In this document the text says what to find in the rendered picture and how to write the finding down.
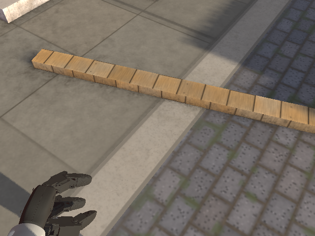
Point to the left robot forearm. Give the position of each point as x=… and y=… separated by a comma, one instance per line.
x=26, y=229

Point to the robot left hand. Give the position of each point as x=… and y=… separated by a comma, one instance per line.
x=43, y=205

